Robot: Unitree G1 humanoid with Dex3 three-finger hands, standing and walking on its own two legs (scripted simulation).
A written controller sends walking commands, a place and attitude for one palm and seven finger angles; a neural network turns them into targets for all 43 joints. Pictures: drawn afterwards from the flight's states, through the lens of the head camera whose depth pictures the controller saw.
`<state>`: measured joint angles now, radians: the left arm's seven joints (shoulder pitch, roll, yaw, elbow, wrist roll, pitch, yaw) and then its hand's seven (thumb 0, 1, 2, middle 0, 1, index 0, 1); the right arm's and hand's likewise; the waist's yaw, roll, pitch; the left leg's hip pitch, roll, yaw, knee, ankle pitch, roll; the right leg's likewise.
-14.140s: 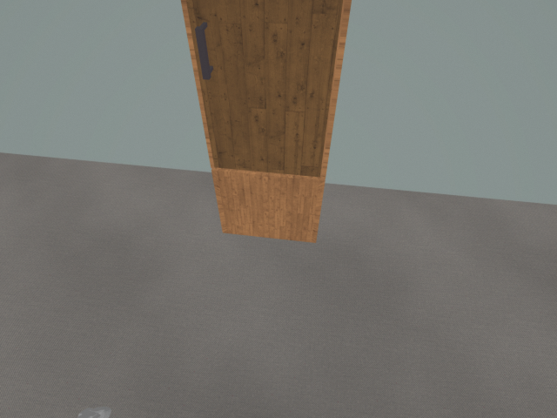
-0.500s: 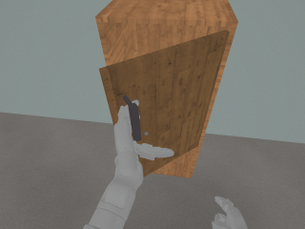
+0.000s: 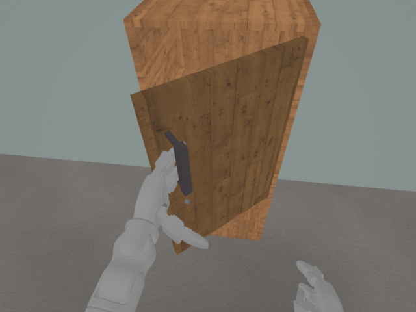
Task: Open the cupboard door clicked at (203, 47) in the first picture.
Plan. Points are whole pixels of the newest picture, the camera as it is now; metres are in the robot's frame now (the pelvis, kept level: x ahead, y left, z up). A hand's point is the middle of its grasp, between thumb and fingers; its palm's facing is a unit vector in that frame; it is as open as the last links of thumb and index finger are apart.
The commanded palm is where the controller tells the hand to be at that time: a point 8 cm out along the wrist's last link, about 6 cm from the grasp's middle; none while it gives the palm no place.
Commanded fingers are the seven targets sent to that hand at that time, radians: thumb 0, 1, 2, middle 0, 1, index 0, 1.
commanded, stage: slide the hand sideways off the handle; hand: left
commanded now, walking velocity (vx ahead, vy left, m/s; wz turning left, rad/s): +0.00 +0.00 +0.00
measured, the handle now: (178, 164) +0.36 +0.09 +0.11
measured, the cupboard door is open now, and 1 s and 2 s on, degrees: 42 42 42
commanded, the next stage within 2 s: draw the hand back to the body in 0.72 s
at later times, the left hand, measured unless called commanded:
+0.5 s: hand (157, 217) +0.25 +0.11 +0.10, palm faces -0.09 -1.00 -0.04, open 16.3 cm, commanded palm +0.22 +0.18 +0.10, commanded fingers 0.00 -0.50 0.30 -0.15 -0.30 -0.15 -0.30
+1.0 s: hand (120, 234) +0.21 +0.16 +0.11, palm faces -0.05 -1.00 -0.07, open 16.3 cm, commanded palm +0.18 +0.21 +0.12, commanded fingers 0.00 -0.50 0.30 -0.15 -0.30 -0.15 -0.30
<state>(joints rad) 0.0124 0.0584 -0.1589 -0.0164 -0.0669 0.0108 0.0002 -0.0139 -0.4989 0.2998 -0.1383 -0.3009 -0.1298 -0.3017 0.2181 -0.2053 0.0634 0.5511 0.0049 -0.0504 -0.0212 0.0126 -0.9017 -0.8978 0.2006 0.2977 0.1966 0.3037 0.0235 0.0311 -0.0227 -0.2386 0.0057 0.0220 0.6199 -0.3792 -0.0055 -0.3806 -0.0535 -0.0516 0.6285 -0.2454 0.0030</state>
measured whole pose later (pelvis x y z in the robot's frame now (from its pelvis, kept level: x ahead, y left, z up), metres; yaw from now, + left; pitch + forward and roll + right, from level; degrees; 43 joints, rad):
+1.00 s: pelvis +0.01 +0.01 -0.01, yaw +1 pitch +1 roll -1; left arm 0.40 0.22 0.07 -0.33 -0.21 -0.06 -0.23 -0.01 -0.50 0.30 -0.16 -0.30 -0.15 -0.30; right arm 0.25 -0.23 0.07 0.54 0.02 -0.25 -0.06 0.01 -0.90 -0.90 0.20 0.30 0.20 0.30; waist 0.04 0.05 -0.04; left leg -0.27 0.01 -0.01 0.70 -0.44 0.00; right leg -0.38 -0.05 -0.08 0.67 -0.29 0.01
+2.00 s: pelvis +0.03 +0.01 +0.02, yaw +0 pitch -5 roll -1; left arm 0.45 0.33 0.31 -0.37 -0.03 -0.09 0.10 0.00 0.56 0.76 -0.20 -0.30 -0.20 -0.30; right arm 0.18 -0.22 0.03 0.66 -0.02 -0.14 -0.07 0.01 -0.90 -0.90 0.20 0.30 0.20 0.30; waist 0.08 0.06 0.04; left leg 0.01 0.02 0.02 0.39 -0.32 0.01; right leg -0.11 -0.03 -0.06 0.37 -0.17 0.02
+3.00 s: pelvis -0.03 +0.02 +0.01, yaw -1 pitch -1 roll +1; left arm 0.54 0.42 0.43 -0.49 -0.01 -0.19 0.12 0.01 0.89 0.90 -0.22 -0.30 -0.21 -0.30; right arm 0.18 -0.23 0.00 0.56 0.00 -0.05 -0.09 0.01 -0.90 -0.90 0.20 0.30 0.20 0.30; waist 0.02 -0.01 0.05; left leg -0.25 -0.02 0.05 0.56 -0.29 0.03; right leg -0.37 -0.07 -0.02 0.51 -0.12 0.03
